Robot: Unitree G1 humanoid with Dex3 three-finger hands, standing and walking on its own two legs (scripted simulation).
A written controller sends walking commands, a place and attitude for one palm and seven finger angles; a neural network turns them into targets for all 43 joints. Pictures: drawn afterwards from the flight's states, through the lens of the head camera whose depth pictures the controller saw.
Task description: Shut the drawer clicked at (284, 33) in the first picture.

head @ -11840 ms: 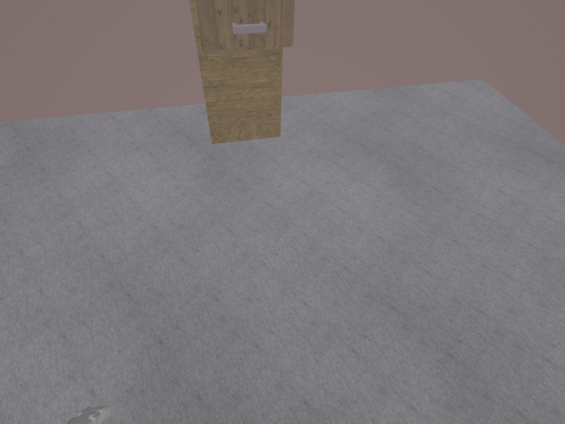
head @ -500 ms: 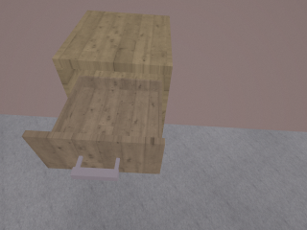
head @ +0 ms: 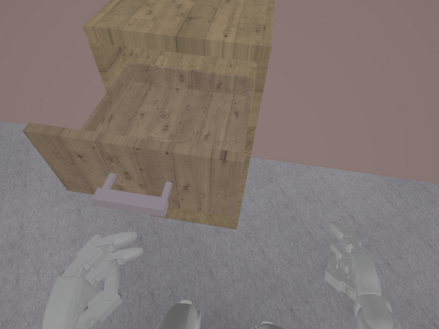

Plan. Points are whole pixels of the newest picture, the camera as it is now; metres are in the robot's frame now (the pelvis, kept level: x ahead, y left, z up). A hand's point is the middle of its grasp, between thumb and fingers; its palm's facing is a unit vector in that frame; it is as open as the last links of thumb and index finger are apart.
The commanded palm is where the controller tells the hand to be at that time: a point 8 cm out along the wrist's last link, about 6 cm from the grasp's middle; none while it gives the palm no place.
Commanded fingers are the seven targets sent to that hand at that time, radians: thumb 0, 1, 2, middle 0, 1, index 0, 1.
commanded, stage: raise the hand and make a fist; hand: left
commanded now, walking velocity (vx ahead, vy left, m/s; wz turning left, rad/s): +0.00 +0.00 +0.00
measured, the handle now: (135, 192) +0.33 +0.19 +0.07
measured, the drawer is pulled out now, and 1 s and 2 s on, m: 0.29 0.29 0.29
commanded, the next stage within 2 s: bring the fist close to the handle in 1.40 s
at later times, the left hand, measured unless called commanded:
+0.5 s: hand (110, 286) +0.16 +0.17 +0.10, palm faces -0.04 -1.00 -0.06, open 3.3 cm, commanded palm +0.11 +0.22 +0.12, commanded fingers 0.00 0.90 0.90 -1.22 -1.40 -1.22 -1.40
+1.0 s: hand (100, 285) +0.15 +0.16 +0.16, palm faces -0.03 -1.00 -0.07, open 3.2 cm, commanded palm +0.10 +0.21 +0.17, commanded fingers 0.00 0.90 0.90 -1.40 -1.60 -1.40 -1.60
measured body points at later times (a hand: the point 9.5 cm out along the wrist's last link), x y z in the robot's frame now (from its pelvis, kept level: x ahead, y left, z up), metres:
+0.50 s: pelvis +0.01 +0.00 +0.03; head +0.04 -0.01 +0.48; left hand +0.16 +0.22 +0.11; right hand +0.18 -0.26 -0.04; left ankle +0.05 +0.10 -0.65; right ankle +0.00 -0.09 -0.65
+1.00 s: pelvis +0.02 +0.02 +0.04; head +0.01 +0.01 +0.49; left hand +0.15 +0.21 +0.16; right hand +0.23 -0.18 +0.00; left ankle +0.05 +0.10 -0.65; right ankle +0.00 -0.09 -0.65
